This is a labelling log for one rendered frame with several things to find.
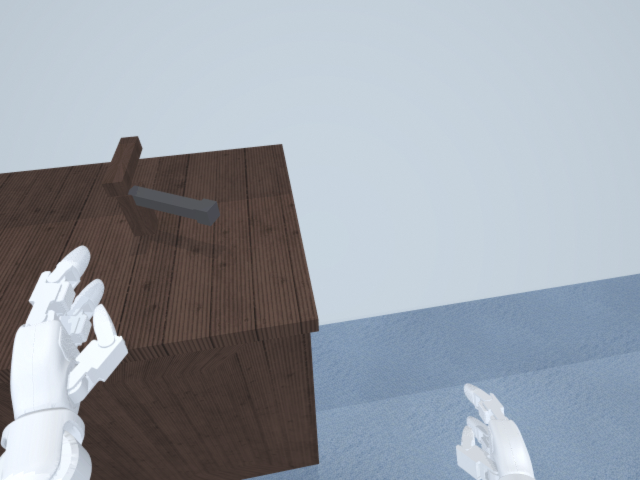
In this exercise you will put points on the counter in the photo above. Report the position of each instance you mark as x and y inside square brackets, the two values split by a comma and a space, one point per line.
[218, 380]

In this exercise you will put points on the robot left forearm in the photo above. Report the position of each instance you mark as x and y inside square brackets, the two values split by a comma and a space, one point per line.
[45, 445]

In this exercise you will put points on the tap lever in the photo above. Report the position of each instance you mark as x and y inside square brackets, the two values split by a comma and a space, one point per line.
[205, 211]

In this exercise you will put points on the left robot hand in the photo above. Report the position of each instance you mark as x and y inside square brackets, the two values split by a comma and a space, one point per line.
[45, 348]

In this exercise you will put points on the right robot hand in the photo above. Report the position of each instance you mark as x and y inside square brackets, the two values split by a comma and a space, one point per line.
[503, 449]

